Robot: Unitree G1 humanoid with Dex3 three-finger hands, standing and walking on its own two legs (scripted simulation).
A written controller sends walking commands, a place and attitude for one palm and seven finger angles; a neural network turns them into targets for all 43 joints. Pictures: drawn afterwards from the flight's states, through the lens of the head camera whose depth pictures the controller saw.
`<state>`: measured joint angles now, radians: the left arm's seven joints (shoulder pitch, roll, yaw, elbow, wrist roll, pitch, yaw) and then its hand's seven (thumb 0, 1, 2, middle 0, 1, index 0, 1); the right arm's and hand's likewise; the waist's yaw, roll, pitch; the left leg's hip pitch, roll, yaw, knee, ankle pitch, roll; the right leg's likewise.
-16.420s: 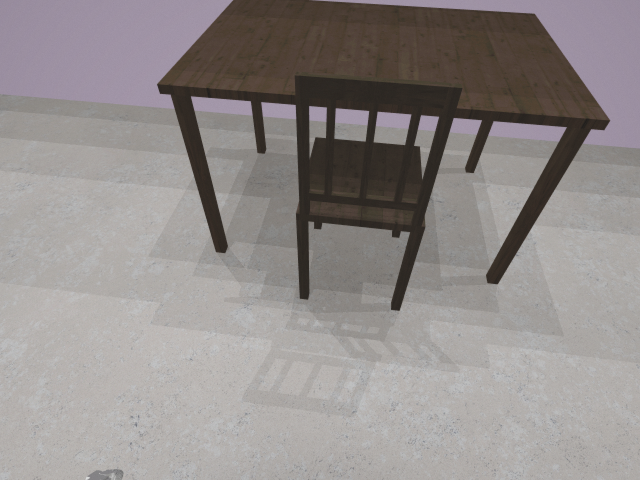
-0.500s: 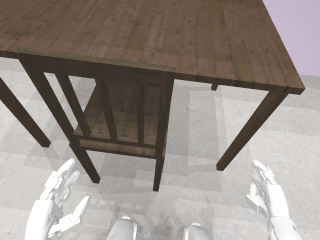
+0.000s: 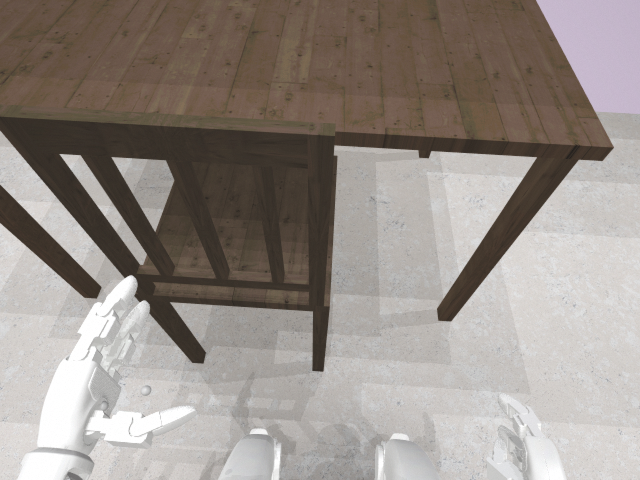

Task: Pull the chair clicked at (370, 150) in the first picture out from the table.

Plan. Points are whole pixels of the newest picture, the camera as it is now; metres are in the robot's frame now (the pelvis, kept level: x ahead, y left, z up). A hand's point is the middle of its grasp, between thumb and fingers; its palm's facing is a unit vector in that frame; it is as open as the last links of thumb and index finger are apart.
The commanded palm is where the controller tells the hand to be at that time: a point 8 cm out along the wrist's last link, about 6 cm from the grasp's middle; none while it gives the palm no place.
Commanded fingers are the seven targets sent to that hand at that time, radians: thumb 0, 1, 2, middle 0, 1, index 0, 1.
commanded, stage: raise the hand toward the chair's back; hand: left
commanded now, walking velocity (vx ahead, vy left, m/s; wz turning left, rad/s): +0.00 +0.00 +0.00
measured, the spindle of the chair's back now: (205, 227) +0.44 +0.19 +0.01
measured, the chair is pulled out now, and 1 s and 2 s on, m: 0.00 0.00 0.00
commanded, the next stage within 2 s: aim the fingers beside a spindle in 1.14 s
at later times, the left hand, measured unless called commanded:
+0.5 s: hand (124, 359) +0.24 +0.22 +0.06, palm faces -0.01 -1.00 -0.06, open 16.8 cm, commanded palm +0.22 +0.28 +0.07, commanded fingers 0.00 -0.50 0.30 -0.06 -0.08 -0.06 -0.08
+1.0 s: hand (132, 339) +0.26 +0.22 +0.06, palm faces -0.01 -1.00 -0.07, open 16.9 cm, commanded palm +0.24 +0.27 +0.07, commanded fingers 0.00 -0.50 0.30 -0.06 -0.08 -0.06 -0.08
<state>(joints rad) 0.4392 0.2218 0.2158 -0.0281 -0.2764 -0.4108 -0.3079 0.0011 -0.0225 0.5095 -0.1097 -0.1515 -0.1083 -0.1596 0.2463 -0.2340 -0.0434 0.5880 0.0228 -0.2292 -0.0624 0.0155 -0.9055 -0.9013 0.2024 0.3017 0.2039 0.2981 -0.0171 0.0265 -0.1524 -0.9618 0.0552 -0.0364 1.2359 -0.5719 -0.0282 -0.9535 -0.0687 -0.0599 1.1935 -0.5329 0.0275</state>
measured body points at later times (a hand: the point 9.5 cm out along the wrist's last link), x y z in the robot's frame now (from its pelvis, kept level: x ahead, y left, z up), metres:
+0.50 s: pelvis +0.01 +0.02 +0.01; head +0.08 +0.04 +0.45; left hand +0.23 +0.28 +0.06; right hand +0.21 -0.21 -0.06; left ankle +0.01 +0.13 -0.64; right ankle +0.02 -0.14 -0.64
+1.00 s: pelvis +0.02 +0.01 +0.02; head +0.09 +0.03 +0.46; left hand +0.25 +0.27 +0.07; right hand +0.19 -0.23 -0.06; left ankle +0.01 +0.13 -0.64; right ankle +0.02 -0.14 -0.64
